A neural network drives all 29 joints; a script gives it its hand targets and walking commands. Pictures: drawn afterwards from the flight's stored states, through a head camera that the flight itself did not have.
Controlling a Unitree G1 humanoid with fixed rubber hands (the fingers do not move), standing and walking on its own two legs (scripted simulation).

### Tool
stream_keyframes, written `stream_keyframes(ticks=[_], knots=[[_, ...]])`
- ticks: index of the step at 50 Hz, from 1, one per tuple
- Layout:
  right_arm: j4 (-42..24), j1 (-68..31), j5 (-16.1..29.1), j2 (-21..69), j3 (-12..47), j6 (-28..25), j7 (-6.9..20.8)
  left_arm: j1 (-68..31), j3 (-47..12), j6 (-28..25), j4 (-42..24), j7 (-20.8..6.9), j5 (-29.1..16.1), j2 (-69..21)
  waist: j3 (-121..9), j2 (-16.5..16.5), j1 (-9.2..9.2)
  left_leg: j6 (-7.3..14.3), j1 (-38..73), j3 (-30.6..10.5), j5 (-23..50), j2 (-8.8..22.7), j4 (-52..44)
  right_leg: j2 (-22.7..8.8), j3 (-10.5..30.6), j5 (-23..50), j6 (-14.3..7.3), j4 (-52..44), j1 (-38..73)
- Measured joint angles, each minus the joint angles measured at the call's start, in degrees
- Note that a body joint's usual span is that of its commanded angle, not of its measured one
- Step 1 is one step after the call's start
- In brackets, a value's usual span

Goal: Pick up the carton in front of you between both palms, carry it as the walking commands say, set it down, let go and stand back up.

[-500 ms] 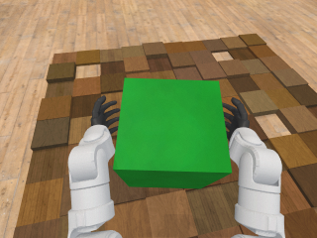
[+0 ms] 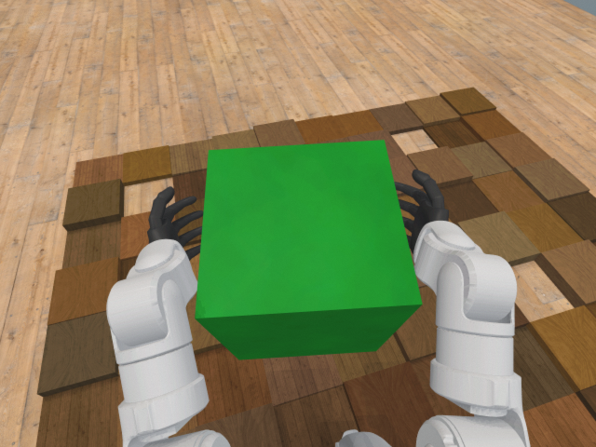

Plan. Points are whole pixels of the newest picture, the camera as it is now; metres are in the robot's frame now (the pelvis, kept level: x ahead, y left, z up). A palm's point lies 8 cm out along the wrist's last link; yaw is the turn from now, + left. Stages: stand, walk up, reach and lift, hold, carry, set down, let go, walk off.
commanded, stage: carry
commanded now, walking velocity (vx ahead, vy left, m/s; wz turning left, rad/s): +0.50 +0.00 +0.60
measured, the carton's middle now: (302, 263) +0.35 -0.03 +0.06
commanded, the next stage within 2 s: none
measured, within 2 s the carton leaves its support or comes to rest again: neither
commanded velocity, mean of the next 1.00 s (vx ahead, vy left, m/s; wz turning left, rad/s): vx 0.50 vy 0.00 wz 0.17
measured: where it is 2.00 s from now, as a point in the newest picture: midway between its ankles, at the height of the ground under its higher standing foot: (220, 220)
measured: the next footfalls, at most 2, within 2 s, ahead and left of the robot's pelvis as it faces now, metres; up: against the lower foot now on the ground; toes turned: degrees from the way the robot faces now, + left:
right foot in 0.08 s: +0.17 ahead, -0.11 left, +0.00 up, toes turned +2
left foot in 0.44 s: +0.34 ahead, +0.15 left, +0.01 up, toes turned +21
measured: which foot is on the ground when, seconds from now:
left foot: down 0.00-0.10, up 0.12-0.42, down 0.44-0.78, up 0.80-1.00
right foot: up 0.00-0.06, down 0.08-0.46, up 0.48-0.76, down 0.78-1.00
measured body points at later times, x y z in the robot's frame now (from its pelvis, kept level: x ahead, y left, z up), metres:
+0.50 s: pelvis +0.28 +0.04 -0.01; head +0.30 +0.03 +0.44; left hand +0.57 +0.29 +0.14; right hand +0.67 +0.00 +0.13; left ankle +0.31 +0.13 -0.72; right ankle +0.17 -0.10 -0.68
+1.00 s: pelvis +0.59 +0.08 -0.02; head +0.63 +0.09 +0.42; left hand +0.85 +0.35 +0.05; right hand +0.97 +0.06 +0.05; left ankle +0.57 +0.21 -0.68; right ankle +0.61 +0.01 -0.76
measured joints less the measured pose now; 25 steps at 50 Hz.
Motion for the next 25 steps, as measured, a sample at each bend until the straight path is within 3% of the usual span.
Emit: stream_keyframes(ticks=[3, 5, 8, 10, 12, 14, 18, 22, 24, 25], knots=[[0.7, -0.7, -1.5, -0.1, -0.4, 0.0, 0.9, -0.5, -0.9, -0.2, 1.2, -0.4, 0.6, 0.5, -2.0, 0.7, 2.07, -1.4, 1.9, -2.1, -2.7, -0.1, 0.8, -0.1, -1.3, 8.4, 0.6, -15.7, 2.4], [1.7, -0.6, -2.9, -0.4, -0.6, 0.4, 1.1, -0.9, -1.4, -0.1, 3.2, -0.9, 1.1, 0.6, -3.4, 2.0, 3.97, -2.1, 2.1, -3.7, -7.0, 0.5, 5.7, 0.4, -3.3, 18.2, 0.2, -21.9, 6.0], [4.0, 1.4, -4.7, -0.8, -2.0, 0.7, 1.1, -0.5, -2.6, 0.2, 7.6, -1.3, 1.9, -0.2, -5.6, 1.9, 7.42, -2.0, -3.2, -2.6, -9.0, 0.9, 22.4, 0.3, -5.3, 12.9, -2.8, -19.6, 8.6], [5.2, 2.4, -5.0, 0.0, -3.0, 1.2, 1.0, 1.2, -2.7, 0.5, 8.5, -1.9, 1.4, -0.5, -6.2, 1.2, 9.03, -2.4, -7.2, -0.7, -7.7, 1.0, 31.7, -0.8, -5.7, 10.3, -2.9, -20.7, 11.3], [5.5, 3.0, -5.9, 1.1, -4.0, 1.0, 1.0, 2.7, -2.9, 0.4, 8.5, -2.5, 0.5, -0.6, -6.2, 1.2, 10.02, -3.3, -10.1, 0.6, -4.6, 1.7, 33.2, -2.0, -6.6, 9.8, -2.0, -23.3, 14.5], [4.9, 3.3, -6.4, 1.7, -3.8, 0.4, 0.6, 3.3, -3.7, -0.4, 8.2, -1.5, -0.1, -0.6, -5.6, 1.2, 10.69, -4.4, -11.8, 1.4, -2.0, 2.7, 28.7, -3.1, -7.6, 9.4, -1.5, -26.4, 17.9], [1.8, 2.9, -6.3, 1.7, -3.0, -1.0, -0.4, 2.6, -3.9, -2.4, 6.0, -1.4, -1.9, -0.3, -3.4, 1.6, 10.97, -4.3, -12.1, 3.1, 5.2, 3.3, 13.3, -4.9, -9.7, 11.8, -0.3, -30.6, 23.6], [-1.1, 1.5, -5.3, 1.0, -1.2, -1.5, -1.4, 1.6, -4.0, -2.1, 1.6, -0.8, -3.4, 0.9, -2.1, 0.9, 9.34, -1.4, -3.9, 5.9, 18.1, 0.5, -1.2, -7.8, -10.3, 30.4, -0.4, -21.9, 24.4], [-0.5, -0.5, -5.3, 1.4, -0.2, -2.2, -2.0, 0.4, -3.7, -1.7, 0.2, -0.6, -4.6, 3.2, -2.5, -2.3, 7.12, -0.8, -2.2, 6.4, 9.5, -2.5, -0.3, -8.4, -4.6, 18.8, 0.4, -7.7, 19.4], [0.3, -1.9, -5.2, 1.4, 0.5, -2.1, -2.4, 0.1, -3.2, -1.3, -0.3, -0.3, -5.2, 4.2, -2.2, -2.8, 6.01, -0.6, -2.8, 6.5, 6.9, -3.0, 1.7, -6.8, -1.1, 11.2, 0.8, 1.7, 14.9]])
